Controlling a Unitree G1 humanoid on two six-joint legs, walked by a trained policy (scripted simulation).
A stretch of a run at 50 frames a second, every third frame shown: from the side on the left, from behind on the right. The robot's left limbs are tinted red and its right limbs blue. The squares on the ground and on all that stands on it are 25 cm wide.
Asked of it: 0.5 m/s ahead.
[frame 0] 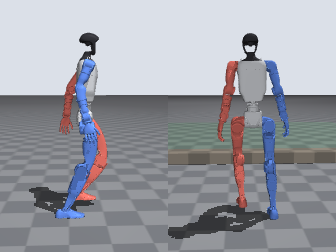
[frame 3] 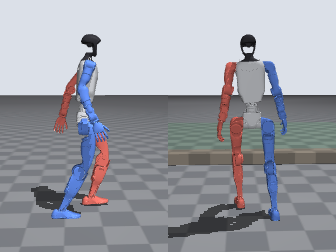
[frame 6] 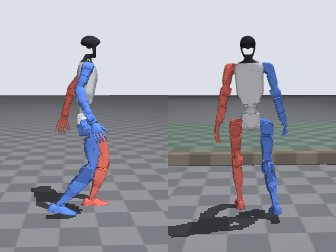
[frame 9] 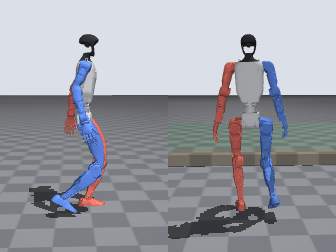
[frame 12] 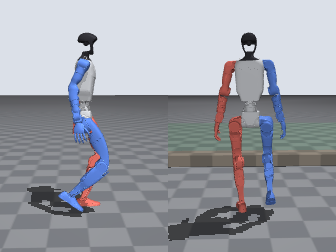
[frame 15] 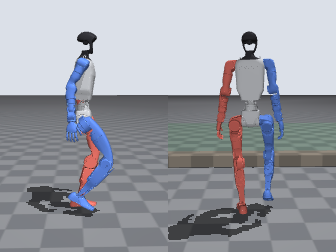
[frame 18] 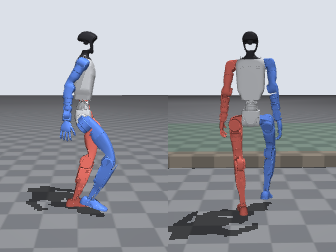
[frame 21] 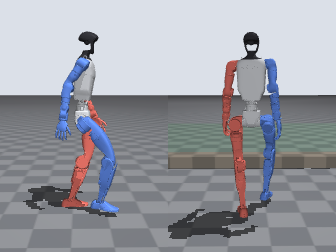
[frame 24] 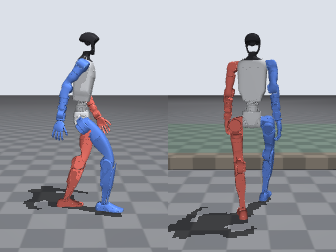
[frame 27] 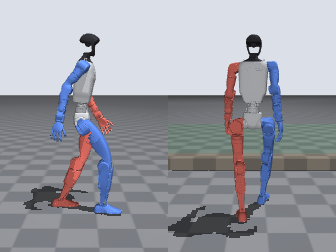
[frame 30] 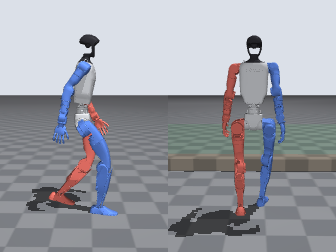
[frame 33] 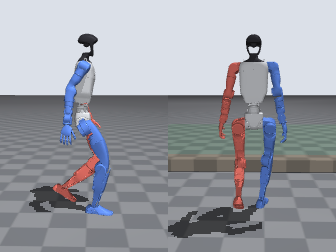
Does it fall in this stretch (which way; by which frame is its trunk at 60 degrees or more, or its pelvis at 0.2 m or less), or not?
no
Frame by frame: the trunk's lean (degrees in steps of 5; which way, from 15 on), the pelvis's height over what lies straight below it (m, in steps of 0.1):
0: 5, 0.8
3: 5, 0.8
6: 5, 0.7
9: 5, 0.8
12: 5, 0.8
15: 5, 0.8
18: 5, 0.8
21: 5, 0.8
24: 5, 0.8
27: 5, 0.8
30: 5, 0.8
33: 5, 0.8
